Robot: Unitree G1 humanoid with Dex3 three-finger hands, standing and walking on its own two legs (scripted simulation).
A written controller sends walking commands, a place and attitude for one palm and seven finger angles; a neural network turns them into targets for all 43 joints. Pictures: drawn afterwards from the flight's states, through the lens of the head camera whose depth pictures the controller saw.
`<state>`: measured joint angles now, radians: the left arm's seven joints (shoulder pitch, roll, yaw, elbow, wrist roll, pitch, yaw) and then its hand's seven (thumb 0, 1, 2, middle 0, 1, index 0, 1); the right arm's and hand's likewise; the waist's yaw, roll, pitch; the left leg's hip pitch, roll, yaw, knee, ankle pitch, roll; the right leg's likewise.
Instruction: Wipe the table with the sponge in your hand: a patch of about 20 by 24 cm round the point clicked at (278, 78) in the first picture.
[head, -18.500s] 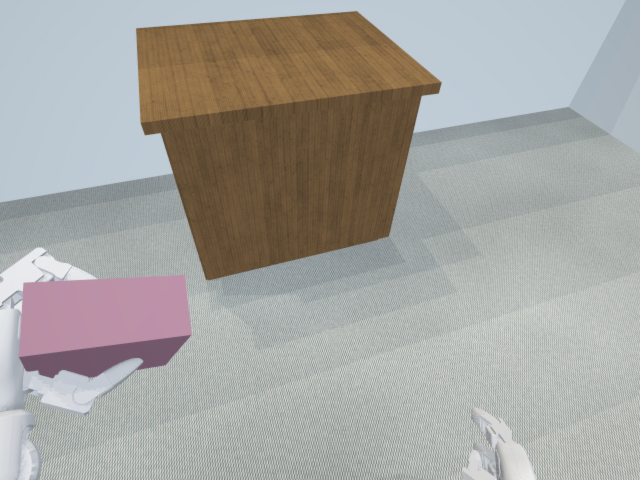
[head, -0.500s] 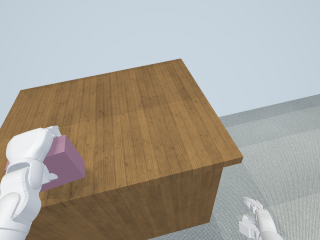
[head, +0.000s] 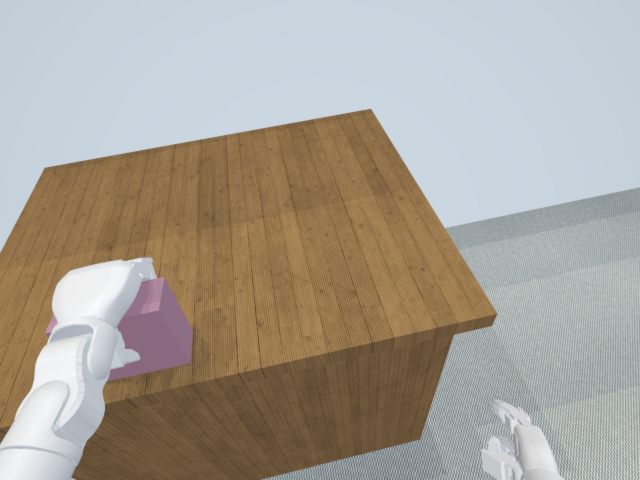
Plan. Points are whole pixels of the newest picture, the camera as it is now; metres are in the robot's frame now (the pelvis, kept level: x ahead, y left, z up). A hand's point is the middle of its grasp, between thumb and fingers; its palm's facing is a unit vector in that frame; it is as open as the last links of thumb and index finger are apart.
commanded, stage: wipe forward along the first lane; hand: left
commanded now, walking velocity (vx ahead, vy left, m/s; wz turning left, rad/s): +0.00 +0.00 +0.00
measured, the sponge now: (134, 340) +0.25 +0.31 +0.03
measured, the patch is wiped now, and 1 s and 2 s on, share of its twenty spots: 0.10 0.25 0.45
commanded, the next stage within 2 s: slide across to the middle lane in 1.38 s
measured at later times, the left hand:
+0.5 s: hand (136, 282) +0.31 +0.32 +0.07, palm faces -0.09 -0.03 -1.00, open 9.8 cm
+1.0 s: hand (140, 247) +0.37 +0.34 +0.08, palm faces -0.14 +0.00 -0.99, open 9.8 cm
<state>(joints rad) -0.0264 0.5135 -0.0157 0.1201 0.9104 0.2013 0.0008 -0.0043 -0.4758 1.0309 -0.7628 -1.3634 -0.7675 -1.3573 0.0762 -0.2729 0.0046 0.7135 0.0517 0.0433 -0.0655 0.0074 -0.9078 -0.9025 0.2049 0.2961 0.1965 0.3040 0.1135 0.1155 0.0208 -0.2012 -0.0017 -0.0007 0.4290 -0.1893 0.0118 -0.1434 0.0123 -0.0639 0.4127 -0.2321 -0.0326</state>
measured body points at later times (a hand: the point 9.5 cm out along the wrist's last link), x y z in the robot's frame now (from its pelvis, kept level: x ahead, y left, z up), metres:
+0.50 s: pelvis +0.00 +0.00 +0.00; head +0.02 -0.04 +0.45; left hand +0.31 +0.31 +0.13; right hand +0.17 -0.26 -0.13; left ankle +0.03 +0.11 -0.74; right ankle +0.00 -0.10 -0.74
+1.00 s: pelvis +0.00 -0.01 -0.01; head +0.04 -0.03 +0.44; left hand +0.38 +0.34 +0.13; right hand +0.10 -0.28 -0.14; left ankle +0.03 +0.11 -0.74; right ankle +0.00 -0.10 -0.74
